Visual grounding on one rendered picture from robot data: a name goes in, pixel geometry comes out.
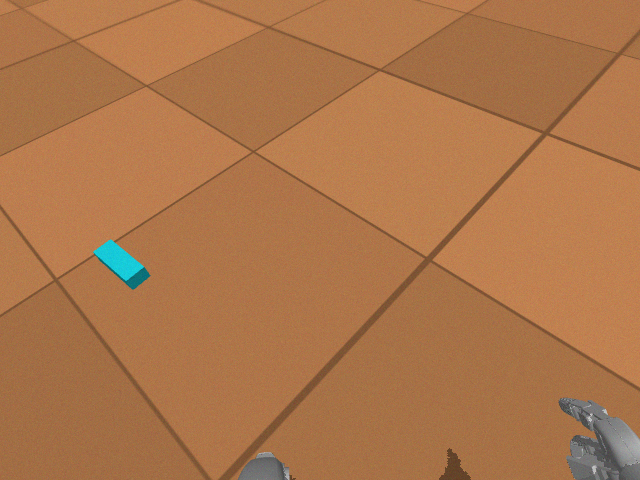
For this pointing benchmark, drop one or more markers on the carton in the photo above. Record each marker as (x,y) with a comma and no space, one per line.
(123,265)

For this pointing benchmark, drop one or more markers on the right robot arm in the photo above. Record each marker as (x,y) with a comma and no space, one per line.
(631,472)

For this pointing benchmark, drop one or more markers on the right robot hand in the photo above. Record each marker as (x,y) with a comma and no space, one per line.
(615,448)

